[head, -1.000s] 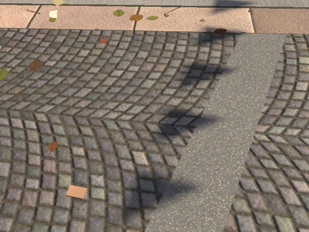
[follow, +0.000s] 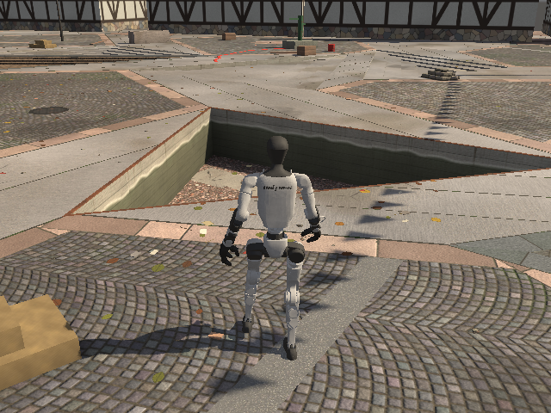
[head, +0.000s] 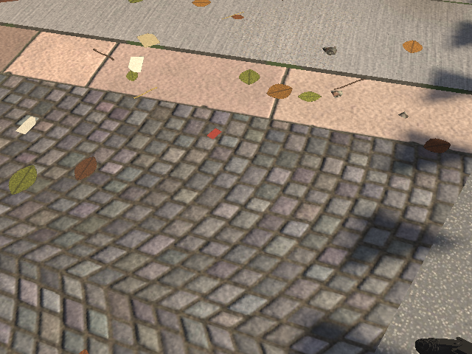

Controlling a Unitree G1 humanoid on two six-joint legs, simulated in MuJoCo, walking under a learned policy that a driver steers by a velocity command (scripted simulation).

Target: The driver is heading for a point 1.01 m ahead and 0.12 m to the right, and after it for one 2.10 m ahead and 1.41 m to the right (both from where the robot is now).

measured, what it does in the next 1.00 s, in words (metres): walks ahead, turning right: left foot, then right foot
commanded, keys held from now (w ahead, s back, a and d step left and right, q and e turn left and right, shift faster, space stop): w+e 0.50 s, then w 0.12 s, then w+q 0.38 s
